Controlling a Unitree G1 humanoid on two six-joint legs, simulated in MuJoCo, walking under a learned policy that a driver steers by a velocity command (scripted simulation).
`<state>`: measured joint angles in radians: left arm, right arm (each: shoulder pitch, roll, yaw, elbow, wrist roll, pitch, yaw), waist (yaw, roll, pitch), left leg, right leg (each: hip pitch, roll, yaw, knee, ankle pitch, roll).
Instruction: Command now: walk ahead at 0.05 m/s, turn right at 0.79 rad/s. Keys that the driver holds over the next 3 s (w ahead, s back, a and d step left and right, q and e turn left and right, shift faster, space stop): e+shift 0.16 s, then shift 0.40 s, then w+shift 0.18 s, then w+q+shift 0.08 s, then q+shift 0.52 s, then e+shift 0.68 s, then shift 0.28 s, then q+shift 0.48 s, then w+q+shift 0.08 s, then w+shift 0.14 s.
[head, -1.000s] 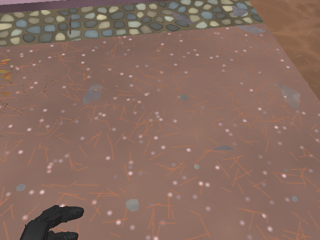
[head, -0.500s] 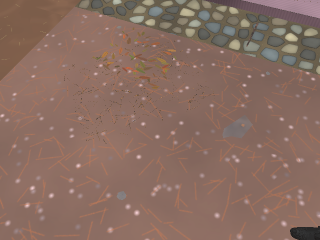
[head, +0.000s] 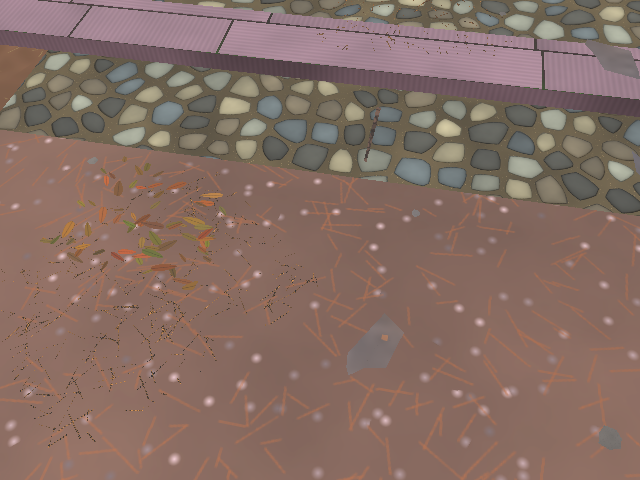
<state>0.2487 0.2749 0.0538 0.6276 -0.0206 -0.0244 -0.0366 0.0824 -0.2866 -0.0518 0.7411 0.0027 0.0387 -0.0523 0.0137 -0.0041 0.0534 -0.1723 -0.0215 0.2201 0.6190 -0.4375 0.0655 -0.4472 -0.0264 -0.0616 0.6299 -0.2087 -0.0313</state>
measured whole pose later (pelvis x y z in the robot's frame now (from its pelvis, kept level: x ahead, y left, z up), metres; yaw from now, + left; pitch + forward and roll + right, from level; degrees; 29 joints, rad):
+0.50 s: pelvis +0.08 +0.03 +0.01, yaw -20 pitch +1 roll +0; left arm 0.13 0.30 0.05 0.56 0.01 0.04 0.03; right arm 0.18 -0.27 -0.05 0.76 -0.03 -0.01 0.00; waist -0.02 -0.05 0.02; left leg -0.32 -0.02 -0.04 0.56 -0.27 0.00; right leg -0.39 0.12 0.21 0.74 -0.45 0.01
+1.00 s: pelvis +0.16 -0.01 +0.01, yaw -13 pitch +2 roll -1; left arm 0.38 0.25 0.05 0.75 0.02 -0.06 0.03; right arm 0.23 -0.30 -0.07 0.70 0.03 -0.03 0.03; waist 0.05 0.04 0.02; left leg -0.71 0.06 -0.02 1.01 -0.17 -0.02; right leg 0.03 0.00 -0.13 0.28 -0.35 0.00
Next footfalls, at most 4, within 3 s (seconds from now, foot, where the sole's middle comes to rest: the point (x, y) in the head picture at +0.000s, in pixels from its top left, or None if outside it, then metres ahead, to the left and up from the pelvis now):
0.44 left None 0.17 0.13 -0.76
0.80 right None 0.06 -0.10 -0.76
1.16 left None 0.42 0.05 -0.76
1.62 right None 0.43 -0.17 -0.76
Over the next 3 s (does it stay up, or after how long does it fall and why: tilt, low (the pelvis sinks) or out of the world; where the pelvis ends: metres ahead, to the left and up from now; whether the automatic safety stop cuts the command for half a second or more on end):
stays up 0.40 -0.02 0.03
